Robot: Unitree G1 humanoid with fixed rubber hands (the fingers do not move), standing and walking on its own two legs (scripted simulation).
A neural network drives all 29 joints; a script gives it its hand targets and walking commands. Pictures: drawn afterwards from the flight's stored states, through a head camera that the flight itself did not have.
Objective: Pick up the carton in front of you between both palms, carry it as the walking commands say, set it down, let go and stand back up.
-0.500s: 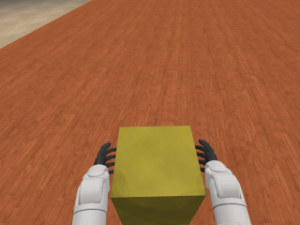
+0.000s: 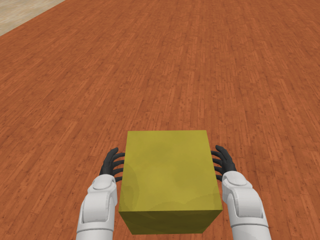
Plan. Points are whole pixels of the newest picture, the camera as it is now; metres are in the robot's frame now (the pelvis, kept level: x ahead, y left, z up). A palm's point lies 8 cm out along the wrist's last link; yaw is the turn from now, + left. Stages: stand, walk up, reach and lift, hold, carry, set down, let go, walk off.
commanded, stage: carry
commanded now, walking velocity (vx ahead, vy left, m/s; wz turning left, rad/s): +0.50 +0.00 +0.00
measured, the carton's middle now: (167, 185) +0.30 +0.00 -0.05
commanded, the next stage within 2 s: none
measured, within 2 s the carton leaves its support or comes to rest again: neither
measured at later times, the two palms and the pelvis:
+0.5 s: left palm (117, 113) +0.52 +0.16 +0.03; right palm (206, 114) +0.51 -0.14 +0.02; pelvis +0.23 +0.02 -0.02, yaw -2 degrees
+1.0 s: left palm (113, 108) +0.55 +0.18 +0.02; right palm (198, 106) +0.55 -0.12 +0.02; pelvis +0.27 +0.03 -0.02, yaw +0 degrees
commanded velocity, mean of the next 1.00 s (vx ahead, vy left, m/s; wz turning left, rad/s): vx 0.02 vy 0.00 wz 0.00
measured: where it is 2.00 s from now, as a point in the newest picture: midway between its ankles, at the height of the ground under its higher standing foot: outside the picture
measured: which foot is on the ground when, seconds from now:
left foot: up 0.00-0.06, down 0.08-1.00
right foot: down 0.00-0.12, up 0.14-0.42, down 0.44-1.00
